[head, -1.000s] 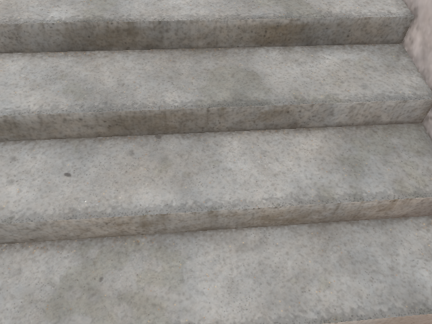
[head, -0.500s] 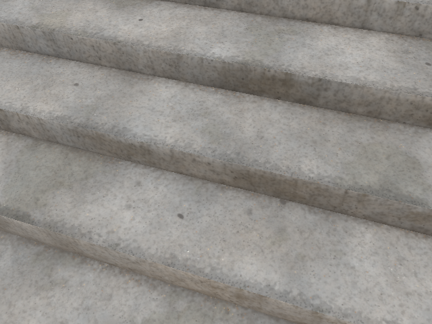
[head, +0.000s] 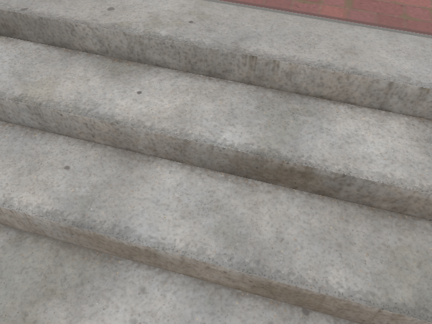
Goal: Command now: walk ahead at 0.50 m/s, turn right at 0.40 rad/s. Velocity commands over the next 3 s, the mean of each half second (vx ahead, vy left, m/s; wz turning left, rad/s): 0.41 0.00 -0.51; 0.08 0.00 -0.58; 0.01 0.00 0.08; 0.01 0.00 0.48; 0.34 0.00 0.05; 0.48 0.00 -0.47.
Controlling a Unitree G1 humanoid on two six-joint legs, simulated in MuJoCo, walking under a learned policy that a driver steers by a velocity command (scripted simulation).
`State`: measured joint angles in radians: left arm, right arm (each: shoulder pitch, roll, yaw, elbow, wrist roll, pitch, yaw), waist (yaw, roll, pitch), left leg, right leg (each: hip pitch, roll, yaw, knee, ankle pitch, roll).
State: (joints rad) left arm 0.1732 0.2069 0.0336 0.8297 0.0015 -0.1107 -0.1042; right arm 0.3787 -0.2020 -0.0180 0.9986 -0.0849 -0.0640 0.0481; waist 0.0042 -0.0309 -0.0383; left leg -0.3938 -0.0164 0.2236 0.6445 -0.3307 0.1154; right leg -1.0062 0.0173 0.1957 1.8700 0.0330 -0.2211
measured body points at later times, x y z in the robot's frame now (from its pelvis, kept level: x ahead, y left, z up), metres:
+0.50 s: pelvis +0.27 +0.00 +0.09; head +0.27 +0.02 +0.54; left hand +0.36 +0.24 -0.07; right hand +0.36 -0.29 +0.00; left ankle +0.25 +0.16 -0.44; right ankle +0.28 -0.09 -0.60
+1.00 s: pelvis +0.37 +0.02 +0.14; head +0.38 +0.03 +0.59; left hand +0.66 +0.09 +0.05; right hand +0.31 -0.29 +0.05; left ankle +0.44 +0.13 -0.60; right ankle +0.31 -0.07 -0.56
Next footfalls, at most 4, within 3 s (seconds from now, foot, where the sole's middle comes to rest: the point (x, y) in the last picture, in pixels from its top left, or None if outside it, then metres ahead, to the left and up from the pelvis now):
0.34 right None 0.32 -0.10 -0.64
0.70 left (179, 315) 0.48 0.11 -0.64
1.04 right None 0.33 -0.09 -0.64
1.30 left None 0.43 0.12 -0.64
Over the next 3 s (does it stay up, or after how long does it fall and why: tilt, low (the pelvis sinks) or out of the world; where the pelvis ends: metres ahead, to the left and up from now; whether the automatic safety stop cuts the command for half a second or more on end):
stays up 0.77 -0.01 0.24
